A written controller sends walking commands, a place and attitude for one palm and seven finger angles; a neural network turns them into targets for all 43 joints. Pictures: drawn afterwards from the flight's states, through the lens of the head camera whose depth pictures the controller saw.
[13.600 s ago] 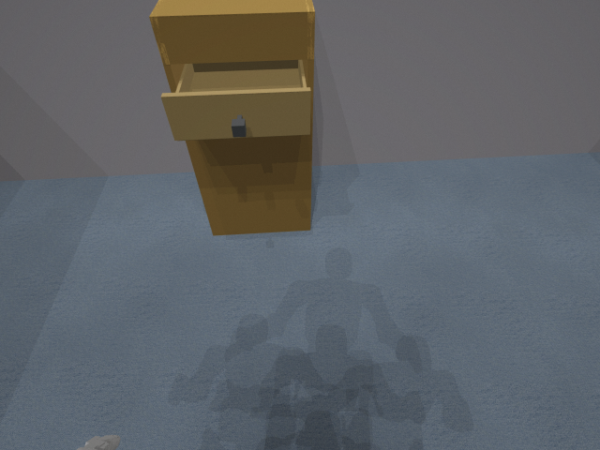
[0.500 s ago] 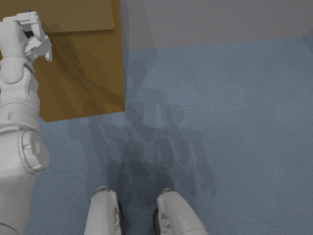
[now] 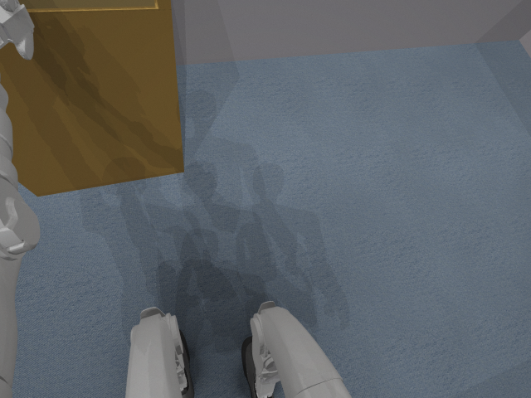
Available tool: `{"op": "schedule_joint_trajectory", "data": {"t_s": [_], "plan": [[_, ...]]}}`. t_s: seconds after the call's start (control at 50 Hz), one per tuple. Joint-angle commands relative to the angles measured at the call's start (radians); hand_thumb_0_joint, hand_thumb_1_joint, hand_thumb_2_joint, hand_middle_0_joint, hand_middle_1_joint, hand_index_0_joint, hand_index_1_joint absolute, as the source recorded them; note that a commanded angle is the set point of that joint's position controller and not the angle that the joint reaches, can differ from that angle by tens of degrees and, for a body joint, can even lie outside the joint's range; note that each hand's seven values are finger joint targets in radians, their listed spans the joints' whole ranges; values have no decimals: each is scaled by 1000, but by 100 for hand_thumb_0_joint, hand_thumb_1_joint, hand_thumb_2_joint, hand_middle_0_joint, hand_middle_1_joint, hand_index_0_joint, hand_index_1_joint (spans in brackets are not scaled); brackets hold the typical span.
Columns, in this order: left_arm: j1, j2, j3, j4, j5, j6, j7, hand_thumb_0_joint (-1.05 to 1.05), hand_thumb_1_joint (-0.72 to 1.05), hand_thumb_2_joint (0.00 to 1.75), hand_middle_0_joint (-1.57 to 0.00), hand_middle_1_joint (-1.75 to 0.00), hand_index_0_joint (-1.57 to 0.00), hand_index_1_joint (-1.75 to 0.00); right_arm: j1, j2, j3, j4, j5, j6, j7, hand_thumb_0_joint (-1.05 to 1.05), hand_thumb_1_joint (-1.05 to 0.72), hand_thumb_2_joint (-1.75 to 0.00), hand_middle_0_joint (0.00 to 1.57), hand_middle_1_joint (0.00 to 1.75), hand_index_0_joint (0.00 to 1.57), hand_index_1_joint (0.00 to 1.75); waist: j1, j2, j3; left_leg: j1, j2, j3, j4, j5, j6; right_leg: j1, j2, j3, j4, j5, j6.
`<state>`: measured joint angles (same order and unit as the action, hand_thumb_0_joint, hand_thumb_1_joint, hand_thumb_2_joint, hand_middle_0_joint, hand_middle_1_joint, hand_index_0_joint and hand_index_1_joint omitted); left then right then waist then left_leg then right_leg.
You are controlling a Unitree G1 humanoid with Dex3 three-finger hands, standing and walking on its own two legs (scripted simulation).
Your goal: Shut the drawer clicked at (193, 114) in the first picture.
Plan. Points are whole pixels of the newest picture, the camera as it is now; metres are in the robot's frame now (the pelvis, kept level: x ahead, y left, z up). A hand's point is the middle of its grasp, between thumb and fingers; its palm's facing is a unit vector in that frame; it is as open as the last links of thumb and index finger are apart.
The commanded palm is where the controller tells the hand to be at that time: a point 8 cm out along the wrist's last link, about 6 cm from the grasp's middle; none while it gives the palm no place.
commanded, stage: pull the fist back off the drawer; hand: left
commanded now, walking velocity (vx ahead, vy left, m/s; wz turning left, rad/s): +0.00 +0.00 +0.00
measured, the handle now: out of the picture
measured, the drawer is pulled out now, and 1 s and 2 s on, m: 0.00 0.00 0.00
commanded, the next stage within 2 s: draw the hand back to the body in 0.72 s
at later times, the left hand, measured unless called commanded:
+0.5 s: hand (25, 16) +0.59 +0.21 +0.10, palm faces +0.13 -0.99 -0.03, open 3.3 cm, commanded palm +0.57 +0.22 +0.09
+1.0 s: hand (14, 41) +0.53 +0.21 +0.12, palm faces +0.12 -0.99 -0.05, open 3.3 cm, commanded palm +0.48 +0.25 +0.13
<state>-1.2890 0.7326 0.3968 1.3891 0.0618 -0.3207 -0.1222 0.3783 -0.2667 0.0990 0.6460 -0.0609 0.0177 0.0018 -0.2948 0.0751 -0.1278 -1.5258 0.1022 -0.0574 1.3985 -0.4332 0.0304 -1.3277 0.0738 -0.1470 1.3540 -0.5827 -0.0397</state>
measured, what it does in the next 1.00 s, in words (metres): rises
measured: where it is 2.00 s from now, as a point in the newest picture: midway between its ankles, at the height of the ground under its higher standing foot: (221, 385)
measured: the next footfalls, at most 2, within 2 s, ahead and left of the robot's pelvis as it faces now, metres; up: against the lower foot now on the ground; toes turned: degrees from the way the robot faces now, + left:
none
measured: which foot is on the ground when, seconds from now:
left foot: down 0.00-1.00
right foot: down 0.00-1.00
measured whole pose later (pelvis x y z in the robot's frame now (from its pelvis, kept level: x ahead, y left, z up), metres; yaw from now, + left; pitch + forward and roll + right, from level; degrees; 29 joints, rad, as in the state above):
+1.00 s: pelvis +0.05 +0.00 +0.06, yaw +2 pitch +25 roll -4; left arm -0.70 0.39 0.36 0.84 -0.10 -0.36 -0.12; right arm 0.35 -0.25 0.01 0.61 -0.01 0.09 0.05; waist -0.14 0.06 -0.14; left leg -1.16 0.09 0.02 1.17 -0.46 0.02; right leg -0.99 0.06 -0.07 1.13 -0.59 -0.03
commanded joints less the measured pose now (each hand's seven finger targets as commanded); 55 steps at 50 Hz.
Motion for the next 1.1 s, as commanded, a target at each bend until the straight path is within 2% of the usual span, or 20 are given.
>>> {"op": "schedule_joint_trajectory", "data": {"t_s": [0.0, 0.06, 0.12, 0.2, 0.32, 0.4, 0.44, 0.52, 0.58, 0.66, 0.7, 0.74, 0.8, 0.82, 0.88, 0.92, 0.98, 1.02, 1.06, 1.08], "plan": [[-609, 268, -7, -273, -4, -70, 13, 0, 90, 90, -140, -160, -140, -160, 225, -220, -61, -4, 6, -26, -29, 0, -90, -90, 20, 30, 20, 30, -78, 257, -512, 594, -14, -87, -129, -21, 35, -2, 8, 119, -240, 55, 17], [-600, 306, 12, -270, -3, -50, 11, 0, 90, 90, -140, -160, -140, -160, 226, -224, -54, -9, 7, -34, -35, 0, -90, -90, 20, 30, 20, 30, -68, 245, -505, 559, -15, -85, -135, -62, 33, 20, 6, 122, -239, 34, 19], [-615, 299, 14, -287, 0, -42, 15, 0, 90, 90, -140, -160, -140, -160, 235, -226, -58, -11, 4, -38, -35, 0, -90, -90, 20, 30, 20, 30, -61, 263, -528, 600, -13, -100, -148, -69, 29, -2, 7, 111, -232, 40, 16], [-613, 264, 10, -311, 2, -31, 26, 0, 90, 90, -140, -160, -140, -160, 242, -226, -64, -10, -1, -42, -29, 0, -90, -90, 20, 30, 20, 30, -53, 281, -541, 648, -11, -120, -166, -68, 23, -35, 7, 92, -221, 50, 12], [-536, 223, 32, -330, -10, -22, 38, 0, 90, 90, -140, -160, -140, -160, 250, -223, -76, -6, -5, -43, -12, 0, -90, -90, 20, 30, 20, 30, -25, 256, -540, 690, -10, -130, -191, -46, 16, -28, 8, 78, -226, 66, 11], [-463, 171, 28, -376, -23, -28, 37, 0, 90, 90, -140, -160, -140, -160, 256, -217, -90, -4, -3, -37, -1, 0, -90, -90, 20, 30, 20, 30, 4, 280, -574, 778, -7, -135, -209, 32, 6, -21, 6, 68, -227, 107, 6], [-407, 136, 27, -395, -36, -30, 37, 0, 90, 90, -140, -160, -140, -160, 258, -213, -98, -2, -2, -34, 5, 0, -90, -90, 20, 30, 20, 30, 14, 243, -577, 803, -7, -130, -216, 69, 5, 11, 8, 66, -242, 128, 8], [-291, 100, 45, -447, -58, -49, 37, 0, 90, 90, -140, -160, -140, -160, 253, -203, -111, -5, 1, -23, 16, 0, -90, -90, 20, 30, 20, 30, 52, 239, -605, 864, -12, -110, -222, 188, -1, 67, 8, 65, -256, 187, 6], [-191, 37, 30, -431, -77, -60, 34, 0, 90, 90, -140, -160, -140, -160, 244, -193, -115, -7, 7, -13, 22, 0, -90, -90, 20, 30, 20, 30, 62, 173, -563, 838, -20, -86, -224, 225, 4, 120, 10, 71, -278, 212, 9], [-197, 24, 36, -513, -95, -110, 43, 0, 90, 90, -140, -160, -140, -160, 232, -184, -129, -3, 9, -3, 23, 0, -90, -90, 20, 30, 20, 30, 65, 159, -582, 857, -26, -63, -216, 305, 5, 184, 10, 83, -290, 284, 14], [-186, -17, 12, -490, -96, -134, 47, 0, 90, 90, -140, -160, -140, -160, 231, -177, -131, 7, 7, 2, 25, 0, -90, -90, 20, 30, 20, 30, 56, 154, -554, 862, -29, -55, -205, 345, 6, 182, 9, 86, -290, 322, 14], [-170, -2, 20, -470, -93, -148, 44, 0, 90, 90, -140, -160, -140, -160, 228, -177, -132, 10, 7, 11, 26, 0, -90, -90, 20, 30, 20, 30, 59, 139, -533, 844, -32, -45, -201, 349, 7, 204, 9, 90, -291, 338, 14], [-121, -51, -3, -486, -99, -169, 33, 0, 90, 90, -140, -160, -140, -160, 217, -169, -139, 1, 8, 24, 31, 0, -90, -90, 20, 30, 20, 30, 75, 170, -580, 903, -39, -38, -196, 439, 4, 224, 6, 93, -282, 417, 11], [-46, -12, 42, -530, -108, -173, 27, 0, 90, 90, -140, -160, -140, -160, 215, -173, -143, -17, 11, 31, 33, 0, -90, -90, 20, 30, 20, 30, 121, 171, -630, 934, -40, -34, -212, 476, -1, 283, 6, 93, -281, 448, 8], [169, -53, 26, -705, -151, -150, 4, 0, 90, 90, -140, -160, -140, -160, 178, -159, -150, -76, 35, 45, 39, 0, -90, -90, 20, 30, 20, 30, 180, 165, -735, 1027, -55, -8, -261, 587, -1, 457, 8, 103, -314, 603, 9], [288, -100, 0, -789, -184, -105, -6, 0, 90, 90, -140, -160, -140, -160, 150, -148, -151, -103, 59, 54, 38, 0, -90, -90, 20, 30, 20, 30, 186, 79, -683, 1002, -65, 15, -301, 561, 6, 560, 8, 106, -364, 674, 22], [385, -105, 3, -872, -221, -63, -1, 0, 90, 90, -140, -160, -140, -160, 114, -146, -146, -123, 79, 53, 18, 0, -90, -90, 20, 30, 20, 30, 189, -26, -564, 920, -80, 42, -354, 470, 18, 691, -1, 126, -424, 725, 32], [391, -160, -39, -951, -239, -70, 4, 0, 90, 90, -140, -160, -140, -160, 85, -135, -145, -124, 86, 41, 9, 0, -90, -90, 20, 30, 20, 30, 186, 24, -517, 981, -82, 46, -386, 454, 15, 678, -3, 122, -455, 697, 34], [443, -186, -59, -982, -253, -86, 3, 0, 90, 90, -140, -160, -140, -160, 64, -134, -146, -122, 89, 29, 0, 0, -90, -90, 20, 30, 20, 30, 184, -10, -470, 1011, -82, 46, -419, 430, 16, 691, -2, 122, -487, 670, 36], [463, -202, -83, -1005, -255, -97, -4, 0, 90, 90, -140, -160, -140, -160, 55, -133, -145, -120, 91, 22, -3, 0, -90, -90, 20, 30, 20, 30, 185, 9, -444, 1038, -83, 47, -428, 444, 16, 697, -3, 126, -497, 682, 33]]}}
